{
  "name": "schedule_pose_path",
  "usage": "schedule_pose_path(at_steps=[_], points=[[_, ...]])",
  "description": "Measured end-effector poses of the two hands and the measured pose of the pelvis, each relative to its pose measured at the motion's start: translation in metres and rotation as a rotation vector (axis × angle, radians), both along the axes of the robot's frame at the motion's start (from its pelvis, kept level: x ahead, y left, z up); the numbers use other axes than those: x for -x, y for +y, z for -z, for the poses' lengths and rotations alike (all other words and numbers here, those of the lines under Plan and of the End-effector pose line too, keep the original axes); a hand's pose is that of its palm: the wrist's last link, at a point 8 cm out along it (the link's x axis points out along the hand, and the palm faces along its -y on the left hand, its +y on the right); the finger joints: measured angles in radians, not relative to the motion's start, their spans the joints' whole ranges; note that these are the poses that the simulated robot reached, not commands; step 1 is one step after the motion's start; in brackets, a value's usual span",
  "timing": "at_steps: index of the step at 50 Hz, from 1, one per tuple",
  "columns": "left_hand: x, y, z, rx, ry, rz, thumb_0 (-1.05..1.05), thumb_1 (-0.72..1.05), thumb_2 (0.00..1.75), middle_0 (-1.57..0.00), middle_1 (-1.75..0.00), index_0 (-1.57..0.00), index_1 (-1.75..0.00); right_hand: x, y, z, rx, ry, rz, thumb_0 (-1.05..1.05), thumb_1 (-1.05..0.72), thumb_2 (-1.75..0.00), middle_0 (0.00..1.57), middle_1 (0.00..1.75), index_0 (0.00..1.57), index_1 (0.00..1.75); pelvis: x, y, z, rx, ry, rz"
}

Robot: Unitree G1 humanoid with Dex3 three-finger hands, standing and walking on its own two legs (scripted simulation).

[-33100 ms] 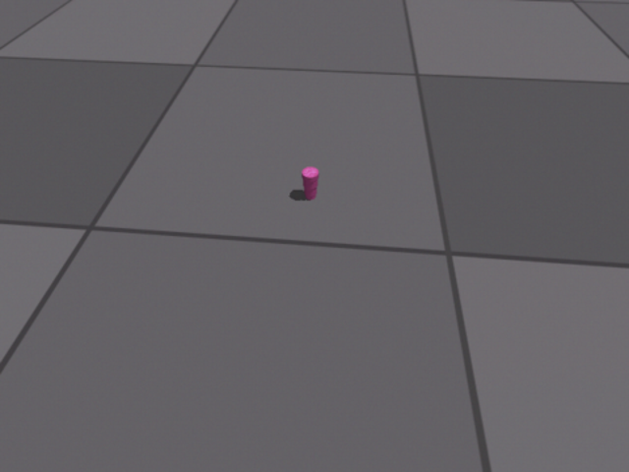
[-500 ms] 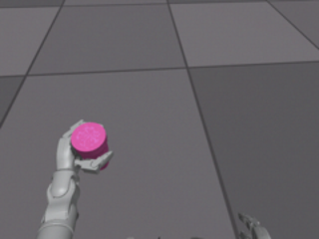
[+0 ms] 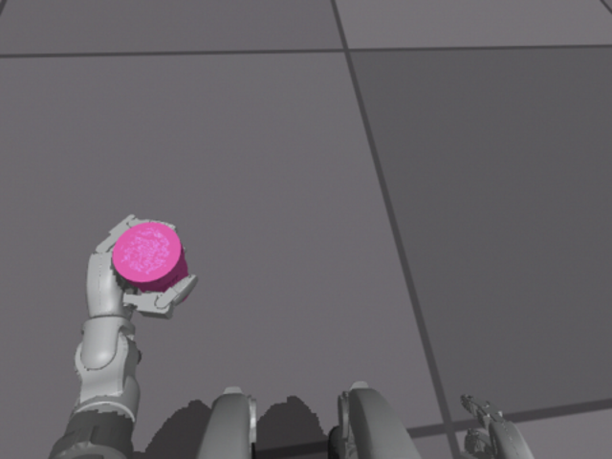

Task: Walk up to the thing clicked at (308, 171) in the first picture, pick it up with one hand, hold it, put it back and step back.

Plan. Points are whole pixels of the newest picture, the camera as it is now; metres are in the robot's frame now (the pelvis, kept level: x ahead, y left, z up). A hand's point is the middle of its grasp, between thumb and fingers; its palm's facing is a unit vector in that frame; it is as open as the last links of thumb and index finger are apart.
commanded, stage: crouch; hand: left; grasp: from the side
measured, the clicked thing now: (161, 272) +0.36 +0.19 -0.03
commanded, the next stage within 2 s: lower in 1.40 s
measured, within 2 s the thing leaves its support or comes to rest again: neither
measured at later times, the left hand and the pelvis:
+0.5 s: hand (192, 310) +0.38 +0.19 -0.26, palm faces +0.09 -1.00 -0.03, open 9.1 cm; pelvis -0.05 +0.00 -0.21, yaw -2 degrees
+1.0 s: hand (199, 317) +0.40 +0.21 -0.39, palm faces +0.10 -0.99 -0.01, open 9.1 cm; pelvis -0.07 +0.01 -0.32, yaw -6 degrees
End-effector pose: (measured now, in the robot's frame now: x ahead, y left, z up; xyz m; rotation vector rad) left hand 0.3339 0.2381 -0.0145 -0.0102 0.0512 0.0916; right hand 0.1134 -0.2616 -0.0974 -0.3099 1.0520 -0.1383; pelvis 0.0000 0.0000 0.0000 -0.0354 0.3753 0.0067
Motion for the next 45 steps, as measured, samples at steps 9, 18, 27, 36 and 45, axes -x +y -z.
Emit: schedule_pose_path(at_steps=[9,18,27,36,45], points=[[-0.01,0.006,0.097,-0.017,-0.016,0.008,-0.04,-0.25,1.03,-0.76,-1.0,-0.78,-0.99,0.015,0.003,0.094,0.004,0.073,-0.022,0.01,-0.9,-0.91,0.2,0.3,0.2,0.3,0.018,0.003,0.086,0.014,0.137,0.008],[-0.014,0.011,0.18,-0.029,0.001,-0.008,-0.04,-0.25,1.03,-0.76,-1.0,-0.78,-0.99,0.036,0.013,0.176,-0.028,0.134,-0.048,0.01,-0.91,-0.91,0.2,0.3,0.2,0.3,0.04,0.003,0.156,0.017,0.2,0.018],[-0.022,0.008,0.26,-0.032,0.01,0.0,-0.04,-0.25,1.03,-0.77,-1.0,-0.78,-0.99,0.069,0.006,0.242,-0.006,0.204,-0.062,0.01,-0.91,-0.91,0.2,0.3,0.2,0.3,0.058,0.003,0.225,0.026,0.203,0.026],[-0.03,0.014,0.316,-0.032,0.005,-0.024,-0.04,-0.25,1.03,-0.77,-0.99,-0.78,-0.99,0.101,-0.005,0.288,0.031,0.277,-0.047,0.01,-0.92,-0.91,0.2,0.3,0.2,0.3,0.069,0.003,0.278,0.036,0.168,0.038],[-0.039,0.018,0.354,-0.025,0.016,-0.012,-0.04,-0.26,1.03,-0.77,-0.99,-0.78,-0.99,0.115,-0.007,0.308,0.064,0.325,-0.063,0.01,-0.92,-0.91,0.2,0.3,0.2,0.3,0.07,0.005,0.308,0.059,0.14,0.051]])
